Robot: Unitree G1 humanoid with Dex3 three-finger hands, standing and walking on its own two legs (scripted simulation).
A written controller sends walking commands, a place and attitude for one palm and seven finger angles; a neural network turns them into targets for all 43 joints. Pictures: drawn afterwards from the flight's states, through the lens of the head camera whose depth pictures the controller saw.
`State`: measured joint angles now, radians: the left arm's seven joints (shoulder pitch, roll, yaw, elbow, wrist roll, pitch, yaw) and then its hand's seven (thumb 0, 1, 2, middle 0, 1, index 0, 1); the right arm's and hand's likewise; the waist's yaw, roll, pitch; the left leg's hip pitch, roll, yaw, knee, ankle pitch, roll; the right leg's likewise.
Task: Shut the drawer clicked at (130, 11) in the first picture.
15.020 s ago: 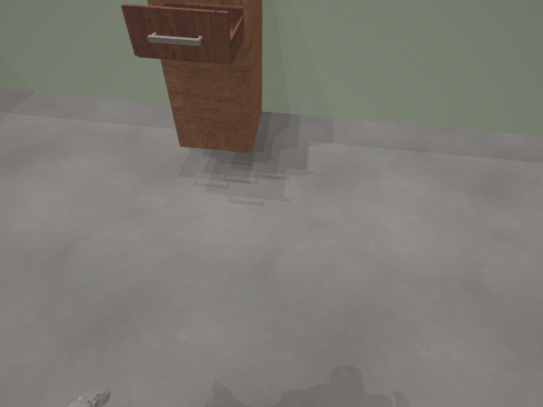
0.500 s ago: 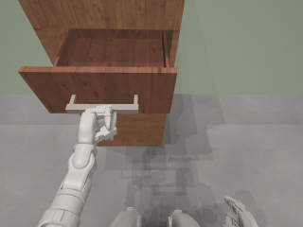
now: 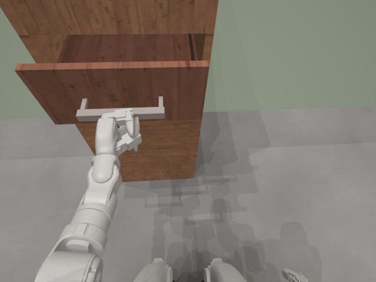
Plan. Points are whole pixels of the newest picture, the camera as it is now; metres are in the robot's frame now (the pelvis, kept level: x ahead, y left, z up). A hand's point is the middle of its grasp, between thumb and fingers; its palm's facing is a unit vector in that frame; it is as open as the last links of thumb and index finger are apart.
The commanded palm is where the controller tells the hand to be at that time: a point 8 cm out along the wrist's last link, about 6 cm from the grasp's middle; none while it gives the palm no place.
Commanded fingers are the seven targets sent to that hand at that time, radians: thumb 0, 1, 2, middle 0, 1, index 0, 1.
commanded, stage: push the drawer shut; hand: left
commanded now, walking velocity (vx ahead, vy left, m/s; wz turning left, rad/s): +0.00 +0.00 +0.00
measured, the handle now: (122, 107) +0.49 +0.14 +0.06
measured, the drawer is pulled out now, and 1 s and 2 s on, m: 0.11 0.00 0.00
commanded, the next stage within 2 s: pull the fist back off the drawer in 1.36 s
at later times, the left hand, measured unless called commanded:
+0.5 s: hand (141, 113) +0.47 +0.10 +0.05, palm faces +0.06 -1.00 -0.05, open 3.1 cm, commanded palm +0.47 +0.15 +0.06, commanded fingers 0.00 0.90 0.90 -1.40 -1.60 -1.40 -1.60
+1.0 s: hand (139, 96) +0.53 +0.11 +0.05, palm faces +0.05 -1.00 -0.05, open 2.9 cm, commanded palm +0.54 +0.16 +0.06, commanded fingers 0.00 0.90 0.90 -1.40 -1.60 -1.40 -1.60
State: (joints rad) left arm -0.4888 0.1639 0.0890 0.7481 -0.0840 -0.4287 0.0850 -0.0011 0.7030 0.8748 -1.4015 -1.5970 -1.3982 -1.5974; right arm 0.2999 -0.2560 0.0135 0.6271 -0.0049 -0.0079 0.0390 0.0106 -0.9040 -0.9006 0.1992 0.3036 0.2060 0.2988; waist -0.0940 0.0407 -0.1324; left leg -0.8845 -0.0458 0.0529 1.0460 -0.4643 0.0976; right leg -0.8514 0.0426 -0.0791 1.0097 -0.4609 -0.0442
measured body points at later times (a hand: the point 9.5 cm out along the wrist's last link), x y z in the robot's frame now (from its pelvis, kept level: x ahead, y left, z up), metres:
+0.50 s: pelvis -0.01 -0.01 -0.01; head +0.10 -0.01 +0.43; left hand +0.47 +0.16 +0.05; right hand +0.02 -0.27 -0.13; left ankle +0.02 +0.05 -0.67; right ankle +0.01 -0.10 -0.67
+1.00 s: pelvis +0.00 -0.02 -0.02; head +0.14 +0.00 +0.41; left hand +0.52 +0.16 +0.05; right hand -0.03 -0.27 -0.12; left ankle +0.02 +0.05 -0.67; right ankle +0.01 -0.10 -0.67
